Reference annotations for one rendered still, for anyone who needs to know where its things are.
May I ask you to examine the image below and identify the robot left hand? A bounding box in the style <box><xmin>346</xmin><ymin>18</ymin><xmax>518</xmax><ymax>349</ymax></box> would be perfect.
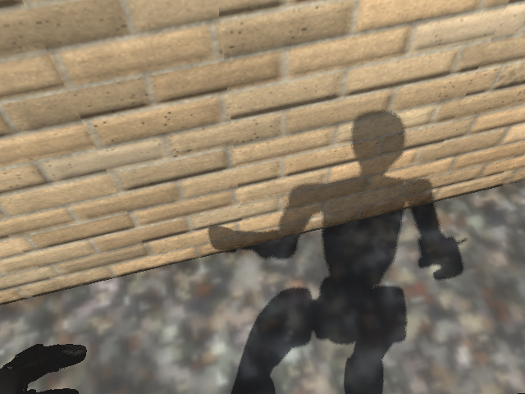
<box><xmin>0</xmin><ymin>344</ymin><xmax>87</xmax><ymax>394</ymax></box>

